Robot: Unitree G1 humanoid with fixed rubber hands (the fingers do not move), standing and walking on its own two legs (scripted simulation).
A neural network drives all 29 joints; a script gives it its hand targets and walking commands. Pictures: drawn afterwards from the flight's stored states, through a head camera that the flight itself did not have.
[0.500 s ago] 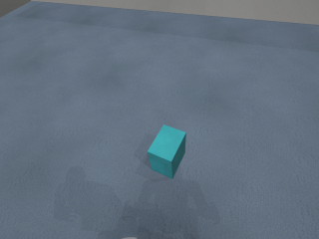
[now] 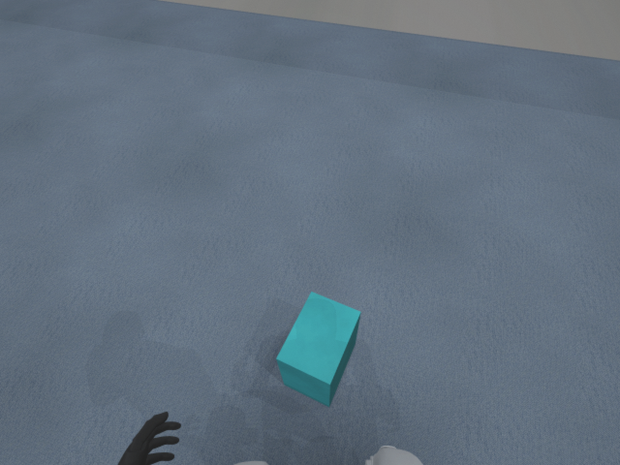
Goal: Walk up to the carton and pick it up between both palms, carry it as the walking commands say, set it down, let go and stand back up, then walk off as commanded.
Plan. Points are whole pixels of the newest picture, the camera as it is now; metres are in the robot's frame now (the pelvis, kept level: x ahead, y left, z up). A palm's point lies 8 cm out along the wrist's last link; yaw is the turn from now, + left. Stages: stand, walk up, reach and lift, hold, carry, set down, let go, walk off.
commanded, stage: walk up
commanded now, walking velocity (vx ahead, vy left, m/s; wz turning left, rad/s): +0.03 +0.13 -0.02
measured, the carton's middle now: (320, 350) +0.47 +0.04 -0.64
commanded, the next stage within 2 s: none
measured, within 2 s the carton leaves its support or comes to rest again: neither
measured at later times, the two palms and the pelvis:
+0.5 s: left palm out of the picture +0.07 +0.31 -0.13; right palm out of the picture +0.11 -0.19 -0.11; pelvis +0.02 +0.05 +0.01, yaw -1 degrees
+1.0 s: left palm out of the picture +0.03 +0.29 -0.13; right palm out of the picture +0.07 -0.20 -0.12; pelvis +0.00 +0.04 +0.01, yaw -3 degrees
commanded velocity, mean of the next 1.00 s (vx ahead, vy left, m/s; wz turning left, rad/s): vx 0.00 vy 0.03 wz -0.02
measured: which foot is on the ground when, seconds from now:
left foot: down 0.00-0.04, up 0.06-0.38, down 0.40-1.00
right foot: up 0.00-0.02, down 0.04-0.40, up 0.42-0.88, down 0.90-1.00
